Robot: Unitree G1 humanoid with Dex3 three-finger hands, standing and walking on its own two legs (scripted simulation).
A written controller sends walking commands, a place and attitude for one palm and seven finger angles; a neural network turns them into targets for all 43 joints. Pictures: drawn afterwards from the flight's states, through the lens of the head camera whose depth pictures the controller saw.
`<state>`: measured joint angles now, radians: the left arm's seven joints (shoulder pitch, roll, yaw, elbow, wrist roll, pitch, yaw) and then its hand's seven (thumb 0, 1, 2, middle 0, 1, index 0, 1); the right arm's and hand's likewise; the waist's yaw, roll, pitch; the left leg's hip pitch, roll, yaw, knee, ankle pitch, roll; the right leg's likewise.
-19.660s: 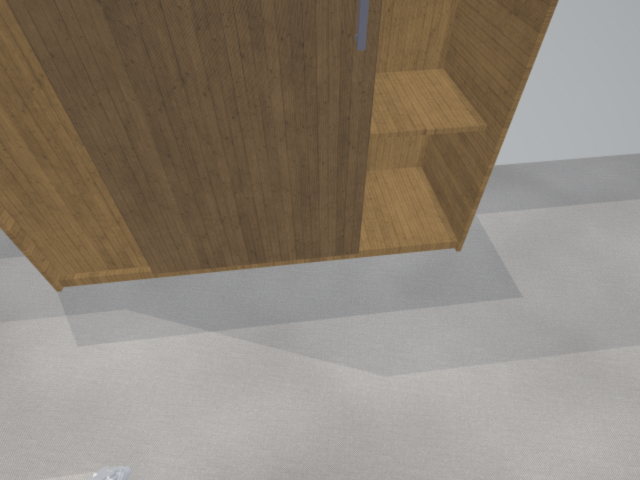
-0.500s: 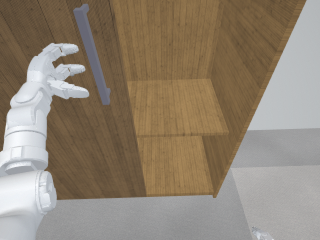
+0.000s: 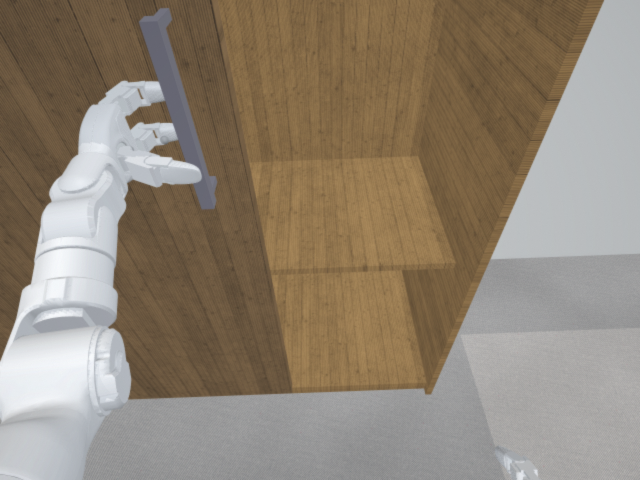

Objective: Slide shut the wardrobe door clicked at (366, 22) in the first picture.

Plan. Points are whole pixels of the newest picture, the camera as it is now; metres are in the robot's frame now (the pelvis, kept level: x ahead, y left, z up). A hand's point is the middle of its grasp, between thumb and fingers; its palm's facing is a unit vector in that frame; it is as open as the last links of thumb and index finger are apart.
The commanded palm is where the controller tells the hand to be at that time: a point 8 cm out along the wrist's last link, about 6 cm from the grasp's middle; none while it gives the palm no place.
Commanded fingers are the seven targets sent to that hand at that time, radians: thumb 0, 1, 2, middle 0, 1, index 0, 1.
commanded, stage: feel for the door with the fingertips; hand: left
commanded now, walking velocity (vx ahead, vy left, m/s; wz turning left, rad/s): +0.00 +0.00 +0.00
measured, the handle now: (188, 121) +0.50 +0.18 +0.23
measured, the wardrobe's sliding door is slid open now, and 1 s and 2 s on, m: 0.42 0.42 0.42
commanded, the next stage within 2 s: slide the fingers in behind the handle in 0.12 s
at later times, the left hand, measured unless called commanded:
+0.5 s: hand (162, 142) +0.45 +0.20 +0.23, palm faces +0.06 -1.00 +0.00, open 13.8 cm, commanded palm +0.42 +0.25 +0.23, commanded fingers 0.00 -0.50 0.30 -0.30 -1.20 -0.30 -1.20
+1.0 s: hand (171, 148) +0.43 +0.18 +0.23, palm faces +0.08 -1.00 +0.00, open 14.0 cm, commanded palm +0.41 +0.23 +0.23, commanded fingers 0.00 -0.50 0.30 -0.30 -1.20 -0.30 -1.20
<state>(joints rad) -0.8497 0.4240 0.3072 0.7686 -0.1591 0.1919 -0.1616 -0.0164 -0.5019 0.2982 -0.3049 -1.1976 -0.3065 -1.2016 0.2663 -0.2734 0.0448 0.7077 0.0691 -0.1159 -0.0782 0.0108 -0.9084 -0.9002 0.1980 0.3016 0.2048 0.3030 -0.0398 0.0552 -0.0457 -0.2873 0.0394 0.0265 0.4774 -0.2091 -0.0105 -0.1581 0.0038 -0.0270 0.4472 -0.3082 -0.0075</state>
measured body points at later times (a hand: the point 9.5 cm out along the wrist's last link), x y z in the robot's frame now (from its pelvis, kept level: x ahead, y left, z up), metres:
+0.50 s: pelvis +0.00 +0.01 +0.00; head +0.00 -0.01 +0.45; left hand +0.44 +0.25 +0.23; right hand +0.08 -0.26 -0.11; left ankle +0.02 +0.13 -0.74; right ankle -0.05 -0.11 -0.74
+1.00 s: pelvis +0.00 +0.00 +0.00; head -0.01 -0.01 +0.45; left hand +0.42 +0.23 +0.23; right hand +0.14 -0.24 -0.10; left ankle +0.02 +0.13 -0.74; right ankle -0.05 -0.11 -0.74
